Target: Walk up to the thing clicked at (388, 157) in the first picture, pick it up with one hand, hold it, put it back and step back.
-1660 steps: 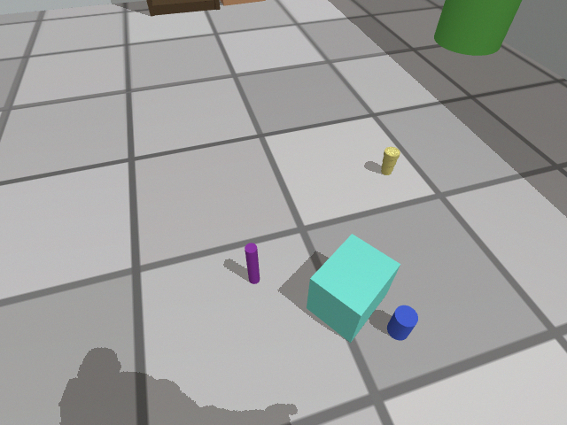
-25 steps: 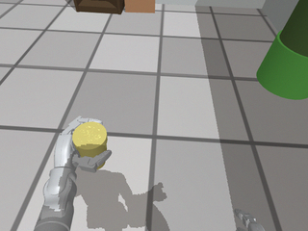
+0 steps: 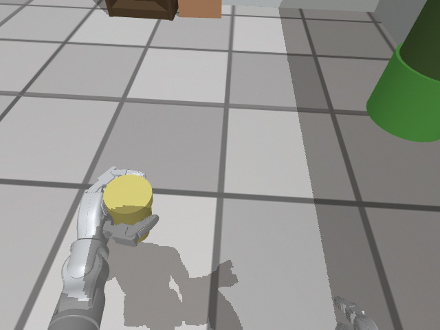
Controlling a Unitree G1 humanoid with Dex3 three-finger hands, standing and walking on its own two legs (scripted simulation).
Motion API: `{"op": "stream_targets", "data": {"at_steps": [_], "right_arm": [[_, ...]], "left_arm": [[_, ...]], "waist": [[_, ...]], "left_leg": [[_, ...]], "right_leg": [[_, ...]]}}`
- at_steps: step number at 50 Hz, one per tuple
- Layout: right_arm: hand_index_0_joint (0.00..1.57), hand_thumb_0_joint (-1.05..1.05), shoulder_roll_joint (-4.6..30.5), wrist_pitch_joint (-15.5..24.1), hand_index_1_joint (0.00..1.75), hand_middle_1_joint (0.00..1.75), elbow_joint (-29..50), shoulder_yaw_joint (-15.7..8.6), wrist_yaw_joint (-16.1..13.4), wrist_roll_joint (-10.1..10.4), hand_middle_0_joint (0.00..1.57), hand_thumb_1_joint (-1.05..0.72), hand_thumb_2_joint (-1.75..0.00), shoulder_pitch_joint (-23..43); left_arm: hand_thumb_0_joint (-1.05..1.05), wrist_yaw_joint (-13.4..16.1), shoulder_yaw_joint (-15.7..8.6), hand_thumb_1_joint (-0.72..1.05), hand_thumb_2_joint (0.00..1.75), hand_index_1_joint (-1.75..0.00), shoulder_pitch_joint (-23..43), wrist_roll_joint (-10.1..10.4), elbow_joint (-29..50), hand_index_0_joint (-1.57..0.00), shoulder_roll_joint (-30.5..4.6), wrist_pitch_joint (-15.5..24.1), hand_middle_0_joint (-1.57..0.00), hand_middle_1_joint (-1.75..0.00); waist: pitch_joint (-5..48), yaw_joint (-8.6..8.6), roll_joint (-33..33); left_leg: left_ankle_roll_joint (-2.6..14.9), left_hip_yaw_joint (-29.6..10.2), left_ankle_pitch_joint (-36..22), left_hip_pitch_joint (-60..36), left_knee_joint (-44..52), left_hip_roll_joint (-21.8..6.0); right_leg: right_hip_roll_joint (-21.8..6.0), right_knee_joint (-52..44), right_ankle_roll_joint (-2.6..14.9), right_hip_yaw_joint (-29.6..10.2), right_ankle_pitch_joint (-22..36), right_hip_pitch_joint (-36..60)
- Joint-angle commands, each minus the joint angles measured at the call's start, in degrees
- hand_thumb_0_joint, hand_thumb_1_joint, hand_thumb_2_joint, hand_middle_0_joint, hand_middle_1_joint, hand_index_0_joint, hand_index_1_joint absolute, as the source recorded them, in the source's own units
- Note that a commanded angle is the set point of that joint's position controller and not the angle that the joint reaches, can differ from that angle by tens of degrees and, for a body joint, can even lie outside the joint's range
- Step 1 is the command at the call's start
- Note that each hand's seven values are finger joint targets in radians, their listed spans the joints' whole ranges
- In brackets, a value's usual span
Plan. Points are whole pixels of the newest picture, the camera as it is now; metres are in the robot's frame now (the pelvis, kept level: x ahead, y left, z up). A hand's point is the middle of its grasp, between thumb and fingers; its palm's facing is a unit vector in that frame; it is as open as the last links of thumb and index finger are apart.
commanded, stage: crouch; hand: left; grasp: from the side
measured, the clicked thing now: (132, 213) +0.33 +0.17 +0.02
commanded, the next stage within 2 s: lower in 1.74 s
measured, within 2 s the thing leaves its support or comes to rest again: neither
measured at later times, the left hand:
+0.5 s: hand (147, 247) +0.34 +0.18 -0.16, palm faces +0.05 -1.00 +0.00, open 9.8 cm
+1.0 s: hand (159, 273) +0.35 +0.19 -0.39, palm faces +0.08 -1.00 -0.02, open 9.8 cm
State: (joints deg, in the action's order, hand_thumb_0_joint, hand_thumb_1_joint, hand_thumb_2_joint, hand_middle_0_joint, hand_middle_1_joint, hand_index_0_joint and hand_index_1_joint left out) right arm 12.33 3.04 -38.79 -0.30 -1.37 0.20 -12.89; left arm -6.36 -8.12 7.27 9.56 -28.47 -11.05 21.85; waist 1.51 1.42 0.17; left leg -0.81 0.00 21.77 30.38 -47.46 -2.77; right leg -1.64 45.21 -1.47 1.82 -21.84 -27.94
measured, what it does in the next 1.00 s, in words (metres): lowers itself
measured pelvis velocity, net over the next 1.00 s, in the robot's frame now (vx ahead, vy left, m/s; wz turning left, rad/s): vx -0.08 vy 0.00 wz -0.06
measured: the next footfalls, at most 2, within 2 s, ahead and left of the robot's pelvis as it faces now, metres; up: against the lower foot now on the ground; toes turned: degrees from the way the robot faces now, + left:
none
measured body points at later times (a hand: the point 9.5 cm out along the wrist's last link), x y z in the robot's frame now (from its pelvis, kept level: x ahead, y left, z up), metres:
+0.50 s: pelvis -0.03 +0.00 -0.14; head +0.10 +0.03 +0.29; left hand +0.33 +0.23 -0.16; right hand +0.10 -0.27 -0.25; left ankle +0.03 +0.13 -0.70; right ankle +0.01 -0.14 -0.70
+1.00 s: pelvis -0.08 +0.00 -0.34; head +0.12 +0.04 +0.06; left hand +0.34 +0.24 -0.39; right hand +0.04 -0.27 -0.46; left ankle +0.02 +0.13 -0.70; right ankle +0.01 -0.14 -0.70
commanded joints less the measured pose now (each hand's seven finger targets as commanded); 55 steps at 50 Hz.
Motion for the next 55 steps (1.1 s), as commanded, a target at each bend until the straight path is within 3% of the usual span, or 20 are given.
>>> {"op": "stream_targets", "data": {"at_steps": [1,2,9,15,17,18,20,22,26,28,29,30,33,37,39,40,43,45,47,55], "right_arm": [[0.20,0.00,7.99,2.32,0.30,0.30,6.63,-3.17,-0.11,-0.13,0.20,-0.87,-0.90,2.28],[0.20,0.00,8.03,2.44,0.30,0.30,6.62,-3.31,0.11,-0.14,0.20,-0.88,-0.90,2.35],[0.20,0.00,8.67,2.85,0.30,0.30,5.28,-4.04,1.13,-1.30,0.20,-0.88,-0.90,0.66],[0.20,0.00,9.62,3.31,0.30,0.30,5.22,-3.95,2.04,-2.28,0.20,-0.89,-0.90,0.42],[0.20,0.00,10.04,3.36,0.30,0.30,5.63,-3.71,2.38,-2.40,0.20,-0.89,-0.90,0.84],[0.20,0.00,10.34,3.31,0.30,0.30,5.96,-3.77,2.57,-2.46,0.20,-0.89,-0.90,1.03],[0.20,0.00,11.21,3.24,0.30,0.30,5.79,-3.92,2.59,-2.65,0.20,-0.88,-0.90,0.48],[0.20,0.00,11.25,3.03,0.30,0.30,5.23,-3.74,2.53,-3.07,0.20,-0.89,-0.91,0.71],[0.20,0.00,11.83,2.56,0.30,0.30,4.68,-3.89,2.94,-3.43,0.20,-0.89,-0.91,1.00],[0.20,0.00,11.97,2.40,0.30,0.30,3.71,-3.81,3.17,-3.85,0.20,-0.90,-0.91,0.57],[0.20,0.00,12.43,2.29,0.30,0.30,3.49,-3.86,3.32,-3.79,0.20,-0.90,-0.91,0.52],[0.20,0.00,12.25,2.24,0.30,0.30,2.80,-3.81,3.43,-4.04,0.20,-0.90,-0.91,0.65],[0.20,0.00,12.45,2.06,0.30,0.30,2.54,-3.72,3.84,-4.45,0.20,-0.90,-0.91,1.13],[0.20,0.00,12.37,1.75,0.30,0.30,2.05,-3.03,4.51,-5.23,0.20,-0.90,-0.91,1.93],[0.20,0.00,12.75,1.74,0.30,0.30,1.54,-2.75,4.80,-5.60,0.20,-0.90,-0.91,1.77],[0.20,0.00,12.64,1.76,0.30,0.30,1.63,-2.63,4.95,-5.86,0.20,-0.90,-0.91,2.33],[0.20,0.00,12.99,1.47,0.30,0.30,1.48,-2.38,5.25,-6.26,0.20,-0.90,-0.91,2.52],[0.20,0.00,13.33,1.39,0.30,0.30,1.36,-2.11,5.52,-6.51,0.20,-0.90,-0.91,2.65],[0.20,0.00,13.77,1.22,0.30,0.30,1.08,-1.91,5.57,-6.55,0.20,-0.90,-0.91,2.88],[0.20,0.00,15.20,0.16,0.30,0.30,0.22,-0.67,5.82,-7.42,0.20,-0.91,-0.91,3.12]], "left_arm": [[0.00,-0.02,-4.06,0.34,1.18,-1.32,17.48,1.45,10.35,-1.25,-6.71,6.29,-1.24,-1.33],[0.00,-0.19,-3.06,0.34,1.18,-1.32,18.46,1.40,9.85,-1.25,-5.83,6.85,-1.23,-1.33],[0.00,-2.12,-5.28,0.29,1.20,-1.35,21.57,1.16,1.64,-1.26,-6.74,14.20,-1.25,-1.35],[0.00,-4.50,-7.84,0.21,1.20,-1.37,24.74,1.28,-7.37,-1.28,-8.70,21.68,-1.27,-1.38],[0.00,-4.77,-9.79,0.23,1.22,-1.39,26.28,1.65,-7.23,-1.30,-10.85,23.86,-1.29,-1.39],[0.00,-5.29,-9.14,0.22,1.21,-1.38,27.11,1.91,-6.95,-1.29,-10.25,24.77,-1.28,-1.38],[0.00,-6.04,-8.75,0.25,1.22,-1.38,27.90,1.93,-7.59,-1.29,-10.33,25.88,-1.29,-1.37],[0.00,-6.12,-10.09,0.27,1.21,-1.36,28.81,1.22,-8.92,-1.28,-12.75,26.50,-1.27,-1.36],[0.00,-5.46,-12.38,0.26,1.24,-1.36,30.78,1.85,-8.10,-1.26,-13.43,27.06,-1.26,-1.35],[0.00,-5.75,-10.86,0.31,1.26,-1.37,32.25,1.59,-9.23,-1.26,-12.00,27.09,-1.26,-1.36],[0.00,-5.58,-12.79,0.29,1.25,-1.36,32.01,1.25,-9.32,-1.26,-14.48,27.18,-1.26,-1.35],[0.00,-6.01,-11.40,0.32,1.25,-1.36,33.51,0.88,-9.28,-1.26,-13.60,27.31,-1.26,-1.35],[0.00,-6.05,-12.04,0.31,1.27,-1.37,36.84,0.43,-11.13,-1.26,-14.04,27.72,-1.26,-1.36],[0.00,-5.49,-14.19,0.29,1.26,-1.37,39.15,-0.59,-14.85,-1.25,-16.40,28.61,-1.24,-1.36],[0.00,-5.54,-15.00,0.30,1.28,-1.38,39.13,-0.86,-17.92,-1.25,-16.04,28.95,-1.24,-1.37],[0.00,-5.40,-14.21,0.29,1.28,-1.39,41.06,-1.47,-17.14,-1.26,-16.52,29.33,-1.26,-1.38],[0.00,-4.73,-17.43,0.27,1.29,-1.39,43.15,-1.92,-17.58,-1.25,-20.15,30.23,-1.25,-1.38],[0.00,-4.87,-16.40,0.28,1.31,-1.40,44.97,-2.11,-17.08,-1.26,-19.32,30.57,-1.26,-1.39],[0.00,-4.86,-17.51,0.26,1.30,-1.39,46.39,-2.42,-17.49,-1.24,-21.64,30.48,-1.24,-1.37],[0.00,-5.10,-19.91,0.26,1.25,-1.33,46.11,-2.55,-21.52,-1.19,-23.95,29.70,-1.19,-1.31]], "waist": [[11.76,0.20,0.08],[12.11,0.54,-0.21],[18.16,1.66,0.13],[23.99,2.35,1.53],[28.23,1.26,3.90],[30.87,1.50,5.22],[34.52,1.90,4.98],[36.34,1.92,5.45],[40.92,1.32,5.22],[42.36,2.86,5.28],[43.03,2.07,5.19],[43.86,2.70,6.52],[42.86,4.01,6.02],[42.43,3.64,7.05],[42.90,4.10,6.35],[41.97,4.17,7.60],[43.04,3.42,7.33],[43.18,4.31,8.74],[44.13,4.29,9.47],[41.83,5.31,8.02]], "left_leg": [[0.91,-0.11,-6.07,-3.90,6.06,1.63],[0.96,-0.14,-5.80,-3.31,5.40,1.64],[1.21,-0.64,-6.61,4.56,-4.65,1.79],[1.14,-1.98,-1.07,19.04,-17.72,2.08],[1.03,-2.41,0.40,22.87,-21.48,2.20],[0.89,-2.59,0.63,23.74,-23.10,2.24],[0.91,-2.97,-0.98,26.10,-27.02,2.16],[1.19,-2.35,-2.32,30.85,-31.77,2.10],[1.21,-2.85,-2.65,35.68,-37.50,1.95],[1.41,-3.16,-3.89,37.92,-41.05,1.89],[1.34,-3.44,-3.97,38.13,-41.72,1.85],[1.33,-3.38,-4.61,38.52,-43.56,1.75],[1.21,-3.92,0.98,44.15,-46.32,1.73],[1.05,-3.20,6.77,50.91,-51.01,1.76],[1.21,-3.22,6.38,52.97,-54.08,1.79],[1.13,-2.77,8.63,55.05,-54.98,1.97],[1.07,-1.93,11.99,59.03,-58.29,2.12],[0.95,-1.90,12.97,60.05,-59.75,2.09],[0.98,-1.66,13.02,60.88,-61.78,2.03],[1.36,-1.42,13.67,69.20,-69.30,2.19]], "right_leg": [[1.84,-4.93,1.93,0.83,8.46,0.56],[1.84,-4.27,1.94,0.79,8.29,-0.42],[1.58,5.10,2.16,0.04,9.15,-9.66],[1.95,18.50,2.71,0.39,2.82,-25.68],[1.76,22.80,2.97,0.15,0.47,-30.37],[1.69,24.61,3.08,0.11,-0.04,-32.17],[1.89,28.80,3.21,0.56,0.87,-35.76],[1.66,31.74,2.93,-0.86,2.17,-37.87],[2.10,37.71,3.21,-0.52,1.50,-43.84],[2.19,40.81,3.14,-0.25,2.77,-46.80],[2.48,42.44,3.41,0.47,2.23,-48.68],[2.37,44.02,3.45,0.32,2.60,-50.71],[2.61,48.17,3.80,1.30,-1.96,-55.89],[2.59,52.92,3.93,1.38,-7.08,-61.38],[2.61,56.07,3.85,2.18,-6.45,-64.06],[2.58,56.72,3.93,1.88,-8.25,-65.41],[2.60,59.44,3.69,1.97,-10.79,-66.60],[2.64,61.82,3.71,2.68,-11.16,-68.24],[2.79,63.91,3.79,2.94,-11.15,-70.50],[2.86,69.63,3.25,3.89,-11.02,-73.24]]}}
